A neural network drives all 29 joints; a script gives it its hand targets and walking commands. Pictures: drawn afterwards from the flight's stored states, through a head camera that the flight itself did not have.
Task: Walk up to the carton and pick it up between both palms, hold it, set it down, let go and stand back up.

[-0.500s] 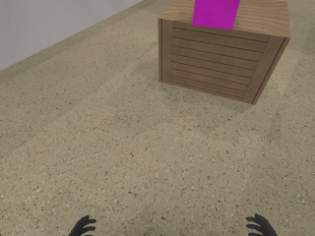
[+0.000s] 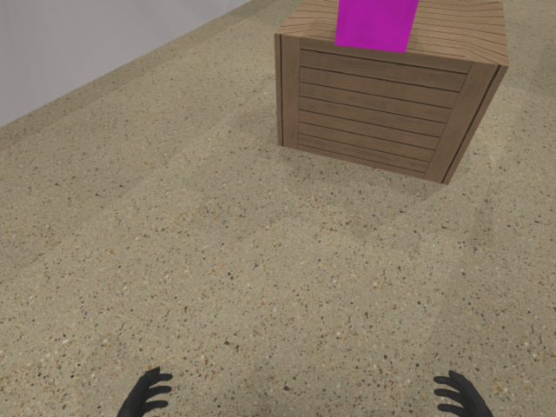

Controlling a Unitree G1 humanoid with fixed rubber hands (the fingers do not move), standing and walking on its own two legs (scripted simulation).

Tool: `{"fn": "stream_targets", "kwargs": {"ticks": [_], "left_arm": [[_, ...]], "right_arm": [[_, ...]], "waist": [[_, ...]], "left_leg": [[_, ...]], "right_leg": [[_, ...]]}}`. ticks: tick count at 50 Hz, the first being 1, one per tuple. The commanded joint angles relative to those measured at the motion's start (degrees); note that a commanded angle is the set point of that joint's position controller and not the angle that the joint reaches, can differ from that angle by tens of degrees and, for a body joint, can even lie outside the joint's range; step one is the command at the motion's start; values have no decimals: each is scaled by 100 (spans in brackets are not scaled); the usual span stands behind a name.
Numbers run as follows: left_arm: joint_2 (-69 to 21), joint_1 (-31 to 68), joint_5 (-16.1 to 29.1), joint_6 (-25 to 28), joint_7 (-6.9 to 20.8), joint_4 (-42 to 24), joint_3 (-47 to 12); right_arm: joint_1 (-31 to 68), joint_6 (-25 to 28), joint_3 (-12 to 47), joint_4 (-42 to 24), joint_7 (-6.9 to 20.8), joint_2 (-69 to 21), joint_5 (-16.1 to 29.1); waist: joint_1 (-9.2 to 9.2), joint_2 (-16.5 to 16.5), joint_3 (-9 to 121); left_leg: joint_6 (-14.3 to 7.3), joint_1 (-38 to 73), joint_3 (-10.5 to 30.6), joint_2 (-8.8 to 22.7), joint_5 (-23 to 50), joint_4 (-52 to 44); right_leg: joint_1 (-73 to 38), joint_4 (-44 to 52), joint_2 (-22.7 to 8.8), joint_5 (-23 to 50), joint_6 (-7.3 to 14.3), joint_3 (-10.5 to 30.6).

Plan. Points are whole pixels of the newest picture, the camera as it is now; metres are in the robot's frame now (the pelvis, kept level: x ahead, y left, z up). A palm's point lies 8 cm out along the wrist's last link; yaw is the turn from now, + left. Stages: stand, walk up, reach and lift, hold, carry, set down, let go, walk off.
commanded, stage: stand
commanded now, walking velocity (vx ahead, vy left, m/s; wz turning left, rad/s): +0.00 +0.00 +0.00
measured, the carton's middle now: (378, 6) +1.52 -0.33 -0.02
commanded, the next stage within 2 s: walk up in 0.22 s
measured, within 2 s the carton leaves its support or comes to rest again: neither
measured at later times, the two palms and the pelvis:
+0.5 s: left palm out of the picture +0.10 +0.25 -0.09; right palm out of the picture +0.10 -0.26 -0.08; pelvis +0.00 +0.00 +0.00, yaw -3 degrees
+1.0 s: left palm out of the picture +0.12 +0.21 -0.09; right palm (518, 372) +0.20 -0.33 -0.08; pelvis +0.11 -0.06 +0.01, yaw -10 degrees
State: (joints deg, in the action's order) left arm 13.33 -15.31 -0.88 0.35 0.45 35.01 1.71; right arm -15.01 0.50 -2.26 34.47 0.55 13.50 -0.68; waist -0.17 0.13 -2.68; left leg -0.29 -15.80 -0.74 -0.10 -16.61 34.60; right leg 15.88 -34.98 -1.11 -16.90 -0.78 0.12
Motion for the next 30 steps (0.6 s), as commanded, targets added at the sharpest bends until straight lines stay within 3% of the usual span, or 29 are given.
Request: {"fn": "stream_targets", "kwargs": {"ticks": [1, 2, 3, 4, 5, 7, 8, 11, 12, 13, 16, 18, 20, 21, 22, 23, 24, 25, 26, 27, 29, 30], "left_arm": [[687, 12, -4, 115, -14, -502, 214], [695, -14, -8, 133, -18, -475, 194], [716, -41, 3, 138, -22, -490, 204], [772, -65, 4, 152, -21, -457, 207], [652, -80, 3, 150, -15, -462, 195], [735, 9, -7, 143, -24, -466, 204], [710, 14, 4, 146, -28, -501, 201], [695, 45, -2, 145, -17, -485, 187], [709, 16, 24, 146, -11, -462, 188], [642, -6, -2, 143, -13, -441, 177], [680, -21, -7, 176, -19, -401, 221], [684, -49, -6, 158, -9, -416, 191], [702, -196, 7, 126, -9, -367, 197], [886, -661, -131, 125, 99, -307, 393], [864, -371, -142, 123, 140, -364, 405], [651, -27, -153, 142, 188, -524, 348], [580, 188, -168, 170, 225, -676, 331], [771, 284, -249, 185, 245, -789, 405], [824, 200, -250, 159, 260, -829, 429], [775, -15, -222, 145, 302, -790, 459], [673, -552, -116, 181, 385, -651, 506], [590, -824, -69, 206, 425, -548, 522]], "right_arm": [[67, 117, -209, -447, -10, 653, -26], [14, 129, -214, -434, -4, 654, -28], [47, 131, -213, -421, -6, 677, -29], [48, 134, -199, -458, 7, 657, 1], [82, 141, -207, -434, -7, 696, -24], [59, 132, -187, -468, -3, 655, 14], [34, 132, -215, -416, -5, 654, -4], [5, 129, -214, -414, 3, 656, 12], [32, 120, -206, -424, 8, 666, -7], [80, 126, -223, -419, -2, 697, -25], [-22, 159, -205, -329, -4, 668, -11], [-33, 143, -235, -337, -12, 747, 3], [-56, 115, -211, -340, -3, 659, -10], [-414, 178, -422, -358, 70, 906, -309], [-571, 200, -495, -330, 89, 1001, -337], [-746, 246, -515, -256, 93, 1100, -333], [-943, 294, -603, -99, 55, 1416, -353], [-934, 347, -621, -26, -2, 1535, -401], [-678, 392, -566, -2, -68, 1449, -398], [-466, 426, -499, 85, -96, 1404, -384], [46, 449, -457, 135, -100, 1430, -374], [339, 431, -460, 138, -80, 1457, -370]], "waist": [[72, 207, 344], [20, -57, 360], [71, -109, 257], [2, 94, 272], [30, -181, 236], [8, -116, 291], [16, 85, 331], [-2, -23, 109], [15, 104, 133], [45, -63, 228], [8, 130, 553], [18, 43, 303], [30, -88, 137], [-10, -25, 663], [-201, -185, 244], [-450, -610, -195], [-665, -1095, -392], [-681, -726, -488], [-526, -462, -623], [-413, -427, -567], [-91, -736, -358], [39, -995, -225]], "left_leg": [[-140, 120, 519, 485, 245, -640], [-133, 50, 510, 495, 392, -688], [-125, 0, 483, 493, 347, -733], [-164, 128, 519, 538, 551, -714], [-173, 18, 493, 549, 543, -692], [-163, -93, 534, 511, 411, -751], [-172, 16, 524, 530, 261, -698], [-125, -13, 517, 506, 295, -785], [-108, 33, 540, 506, 133, -788], [-147, 135, 533, 507, 296, -751], [-191, 192, 538, 553, 654, -681], [-201, 73, 558, 558, 472, -775], [-167, -48, 508, 527, 51, -873], [-375, 662, 531, 492, -2618, -618], [-580, 799, 1049, 754, -3375, -815], [-911, 1236, 1696, 1310, -3331, -1359], [-1444, 1392, 2775, 2225, -3604, -2117], [-1717, 1103, 3134, 2704, -3494, -2376], [-1759, 834, 2992, 2751, -3433, -2459], [-1603, 581, 2510, 2593, -3302, -2515], [-1212, 116, 1273, 2069, -2662, -2356], [-1087, -154, 667, 1783, -2494, -2192]], "right_leg": [[8, 766, -412, 173, 276, 513], [-18, 702, -437, 346, 291, 503], [34, 707, -426, 379, 258, 450], [44, 650, -412, 569, 243, 457], [-35, 641, -424, 569, 249, 432], [-135, 680, -450, 505, 254, 505], [4, 742, -450, 317, 257, 515], [167, 814, -419, 222, 267, 491], [184, 863, -401, 1, 247, 484], [92, 805, -382, 177, 272, 482], [-267, 643, -418, 716, 298, 459], [-82, 697, -404, 585, 237, 408], [28, 794, -398, 179, 225, 476], [574, 491, -240, -2699, 514, 839], [1637, 201, -169, -3030, 472, 838], [2491, -523, 23, -2033, 306, 304], [2990, -1594, 120, -1278, 201, -80], [3060, -2190, -285, -1274, 169, 361], [3106, -2522, -436, -1120, 164, 584], [2882, -2432, -528, -1013, 172, 687], [1842, -1808, -535, -767, 179, 511], [1272, -1476, -410, -747, 171, 206]]}}
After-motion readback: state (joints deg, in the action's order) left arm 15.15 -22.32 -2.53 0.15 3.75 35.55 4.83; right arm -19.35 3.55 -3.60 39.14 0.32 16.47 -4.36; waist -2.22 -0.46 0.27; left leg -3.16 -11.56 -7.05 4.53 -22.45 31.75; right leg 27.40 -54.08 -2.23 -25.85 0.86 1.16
